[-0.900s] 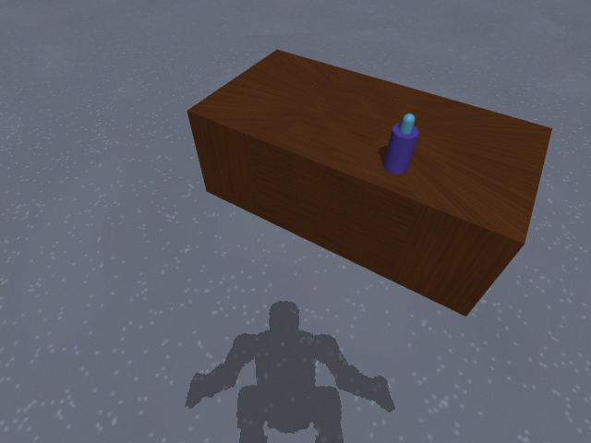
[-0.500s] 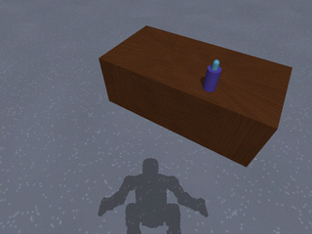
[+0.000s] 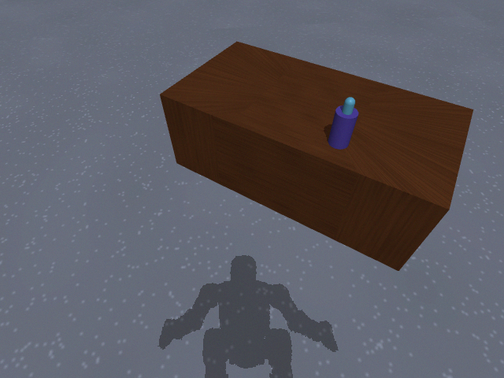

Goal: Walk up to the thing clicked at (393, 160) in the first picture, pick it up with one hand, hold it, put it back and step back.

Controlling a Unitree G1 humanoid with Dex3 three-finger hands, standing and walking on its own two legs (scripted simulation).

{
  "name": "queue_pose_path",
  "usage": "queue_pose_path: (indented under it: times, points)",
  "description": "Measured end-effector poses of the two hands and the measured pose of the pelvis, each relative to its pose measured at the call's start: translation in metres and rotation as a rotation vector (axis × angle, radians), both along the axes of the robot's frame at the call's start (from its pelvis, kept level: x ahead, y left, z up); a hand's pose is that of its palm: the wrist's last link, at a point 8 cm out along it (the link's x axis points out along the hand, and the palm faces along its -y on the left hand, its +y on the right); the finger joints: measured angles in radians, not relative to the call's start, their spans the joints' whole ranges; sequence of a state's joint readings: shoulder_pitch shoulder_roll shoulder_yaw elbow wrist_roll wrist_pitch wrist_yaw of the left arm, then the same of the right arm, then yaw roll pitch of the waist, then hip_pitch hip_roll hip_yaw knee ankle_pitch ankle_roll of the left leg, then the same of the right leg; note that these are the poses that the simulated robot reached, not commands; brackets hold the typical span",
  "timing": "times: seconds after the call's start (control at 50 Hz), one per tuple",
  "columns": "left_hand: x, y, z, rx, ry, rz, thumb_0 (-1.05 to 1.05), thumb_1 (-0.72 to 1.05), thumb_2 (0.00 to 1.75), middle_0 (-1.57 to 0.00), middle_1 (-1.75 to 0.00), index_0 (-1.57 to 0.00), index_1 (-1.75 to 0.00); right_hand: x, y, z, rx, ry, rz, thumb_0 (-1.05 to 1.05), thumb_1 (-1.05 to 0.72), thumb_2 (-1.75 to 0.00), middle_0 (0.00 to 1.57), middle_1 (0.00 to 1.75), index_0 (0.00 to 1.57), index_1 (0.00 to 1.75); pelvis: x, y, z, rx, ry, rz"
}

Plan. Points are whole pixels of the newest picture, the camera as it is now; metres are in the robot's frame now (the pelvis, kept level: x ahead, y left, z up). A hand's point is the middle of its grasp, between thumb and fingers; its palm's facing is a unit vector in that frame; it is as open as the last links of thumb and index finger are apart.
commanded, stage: stand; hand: left
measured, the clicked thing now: (344, 121) +0.99 -0.33 -0.23
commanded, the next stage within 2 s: walk up in 0.22 s
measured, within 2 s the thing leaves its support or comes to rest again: neither
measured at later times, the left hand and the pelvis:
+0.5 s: hand out of the picture +0.14 +0.22 -0.15, palm faces -0.21 -0.90 -0.38, open 7.3 cm; pelvis +0.04 -0.06 -0.02, yaw -11 degrees
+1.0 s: hand (212, 284) +0.34 +0.10 -0.17, palm faces -0.41 -0.85 -0.34, open 7.3 cm; pelvis +0.19 -0.13 -0.03, yaw -21 degrees
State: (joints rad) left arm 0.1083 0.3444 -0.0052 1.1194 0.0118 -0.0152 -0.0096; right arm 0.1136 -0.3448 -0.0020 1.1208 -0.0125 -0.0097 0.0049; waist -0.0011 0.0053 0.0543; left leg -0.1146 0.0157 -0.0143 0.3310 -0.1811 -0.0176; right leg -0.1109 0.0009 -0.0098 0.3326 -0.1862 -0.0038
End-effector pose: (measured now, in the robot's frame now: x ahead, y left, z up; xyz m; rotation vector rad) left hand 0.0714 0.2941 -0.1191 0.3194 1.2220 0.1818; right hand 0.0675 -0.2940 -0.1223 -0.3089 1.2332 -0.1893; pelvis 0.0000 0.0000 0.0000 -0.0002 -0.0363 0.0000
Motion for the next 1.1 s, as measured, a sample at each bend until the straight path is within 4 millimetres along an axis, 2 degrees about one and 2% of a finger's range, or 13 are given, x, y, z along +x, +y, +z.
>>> queue_pose_path:
  times: [0.26, 0.32, 0.4, 0.5, 0.58, 0.64, 0.76, 0.86, 0.96, 1.1]
  points:
    - [0.001, 0.002, 0.0, -0.008, -0.004, -0.008, 0.01, 0.91, 0.9, -0.2, -0.3, -0.21, -0.3, 0.005, -0.004, 0.002, 0.001, -0.043, -0.007, 0.0, -0.91, -0.9, 0.21, 0.3, 0.2, 0.3, 0.001, -0.001, -0.002, 0.008, 0.001, -0.026]
    - [0.008, 0.004, 0.0, 0.001, 0.036, -0.06, 0.01, 0.91, 0.9, -0.2, -0.3, -0.21, -0.3, -0.001, -0.019, 0.006, -0.018, -0.125, -0.063, 0.0, -0.9, -0.89, 0.21, 0.3, 0.21, 0.3, 0.004, -0.007, -0.006, 0.021, 0.004, -0.083]
    - [0.033, -0.002, 0.007, 0.012, 0.037, -0.114, 0.01, 0.91, 0.9, -0.2, -0.3, -0.21, -0.3, -0.021, -0.054, 0.011, -0.068, -0.124, -0.122, 0.0, -0.9, -0.89, 0.21, 0.3, 0.21, 0.3, 0.014, -0.023, -0.008, 0.03, -0.005, -0.133]
    - [0.075, -0.026, 0.012, 0.047, 0.007, -0.19, 0.01, 0.91, 0.9, -0.2, -0.3, -0.21, -0.3, -0.037, -0.109, 0.0, -0.108, -0.086, -0.186, 0.0, -0.9, -0.89, 0.21, 0.3, 0.21, 0.3, 0.036, -0.055, -0.021, 0.036, -0.022, -0.198]
    - [0.106, -0.054, 0.004, 0.088, -0.056, -0.214, 0.01, 0.91, 0.9, -0.2, -0.3, -0.21, -0.3, -0.031, -0.147, -0.021, -0.122, -0.055, -0.218, 0.0, -0.9, -0.9, 0.21, 0.3, 0.2, 0.3, 0.056, -0.087, -0.041, 0.011, -0.027, -0.219]
    - [0.114, -0.078, 0.005, 0.068, -0.062, -0.212, 0.0, 0.91, 0.9, -0.2, -0.3, -0.21, -0.3, -0.012, -0.155, -0.02, -0.095, -0.062, -0.22, 0.01, -0.91, -0.9, 0.2, 0.3, 0.2, 0.3, 0.068, -0.098, -0.036, -0.001, -0.029, -0.243]
    - [0.136, -0.113, 0.005, 0.019, -0.019, -0.249, 0.0, 0.91, 0.89, -0.2, -0.3, -0.21, -0.3, 0.026, -0.151, -0.002, -0.043, -0.115, -0.2, 0.01, -0.91, -0.9, 0.2, 0.3, 0.2, 0.3, 0.103, -0.116, -0.02, -0.008, -0.016, -0.289]
    - [0.178, -0.127, -0.005, -0.014, -0.014, -0.297, 0.01, 0.91, 0.89, -0.2, -0.31, -0.21, -0.3, 0.048, -0.151, 0.008, -0.053, -0.116, -0.217, 0.0, -0.91, -0.9, 0.2, 0.3, 0.2, 0.3, 0.141, -0.123, -0.019, -0.012, -0.006, -0.317]
    - [0.248, -0.142, -0.022, -0.007, -0.024, -0.384, 0.01, 0.91, 0.9, -0.2, -0.31, -0.21, -0.3, 0.055, -0.157, 0.008, -0.114, -0.146, -0.289, 0.0, -0.9, -0.89, 0.21, 0.3, 0.2, 0.3, 0.181, -0.127, -0.032, 0.017, -0.007, -0.357]
    - [0.352, -0.191, 0.0, -0.01, -0.108, -0.507, 0.01, 0.91, 0.9, -0.2, -0.3, -0.21, -0.3, 0.043, -0.167, 0.018, -0.099, -0.07, -0.398, 0.0, -0.9, -0.89, 0.21, 0.3, 0.2, 0.3, 0.222, -0.157, -0.018, 0.027, -0.01, -0.41]
